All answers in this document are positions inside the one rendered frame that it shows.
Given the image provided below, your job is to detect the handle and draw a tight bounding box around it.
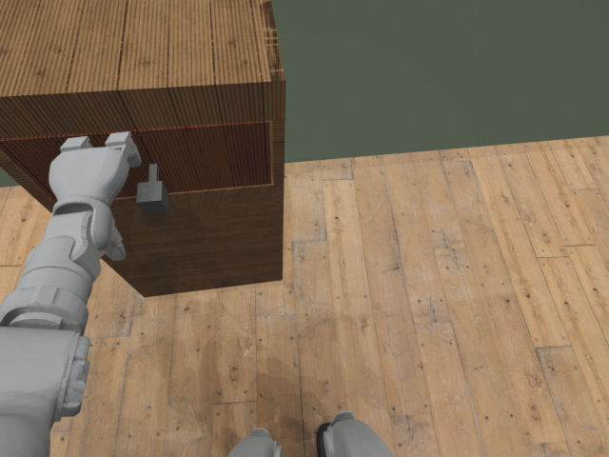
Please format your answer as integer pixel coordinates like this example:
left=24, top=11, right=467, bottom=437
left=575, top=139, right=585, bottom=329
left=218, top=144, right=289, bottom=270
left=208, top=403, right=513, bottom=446
left=136, top=164, right=168, bottom=214

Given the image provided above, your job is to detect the cabinet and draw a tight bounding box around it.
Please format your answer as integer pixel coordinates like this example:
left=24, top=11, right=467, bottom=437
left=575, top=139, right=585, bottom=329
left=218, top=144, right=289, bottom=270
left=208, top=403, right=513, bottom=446
left=0, top=0, right=285, bottom=297

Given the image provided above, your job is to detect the robot right thigh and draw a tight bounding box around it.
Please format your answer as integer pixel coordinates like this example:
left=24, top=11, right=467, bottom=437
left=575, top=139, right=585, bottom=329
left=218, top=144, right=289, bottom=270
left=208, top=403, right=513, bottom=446
left=324, top=419, right=395, bottom=457

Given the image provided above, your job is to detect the left robot forearm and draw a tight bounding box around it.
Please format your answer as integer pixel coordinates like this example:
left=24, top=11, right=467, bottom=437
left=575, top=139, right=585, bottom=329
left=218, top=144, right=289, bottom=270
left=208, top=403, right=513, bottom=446
left=0, top=196, right=112, bottom=336

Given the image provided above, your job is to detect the robot left upper arm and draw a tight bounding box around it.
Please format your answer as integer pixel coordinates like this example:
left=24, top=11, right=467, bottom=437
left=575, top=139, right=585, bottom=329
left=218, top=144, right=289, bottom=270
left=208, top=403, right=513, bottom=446
left=0, top=327, right=90, bottom=457

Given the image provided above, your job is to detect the robot right shin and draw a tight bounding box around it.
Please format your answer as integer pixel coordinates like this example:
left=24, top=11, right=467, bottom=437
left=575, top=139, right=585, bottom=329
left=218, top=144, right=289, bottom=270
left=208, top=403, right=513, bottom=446
left=330, top=411, right=355, bottom=427

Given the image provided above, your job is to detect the robot left hand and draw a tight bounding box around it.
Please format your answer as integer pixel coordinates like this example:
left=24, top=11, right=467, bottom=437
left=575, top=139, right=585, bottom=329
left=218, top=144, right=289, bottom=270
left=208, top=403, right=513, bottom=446
left=49, top=131, right=141, bottom=261

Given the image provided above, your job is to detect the drawer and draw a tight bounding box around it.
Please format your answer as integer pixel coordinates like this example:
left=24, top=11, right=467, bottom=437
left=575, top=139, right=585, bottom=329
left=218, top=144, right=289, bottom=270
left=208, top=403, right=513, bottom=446
left=0, top=120, right=271, bottom=202

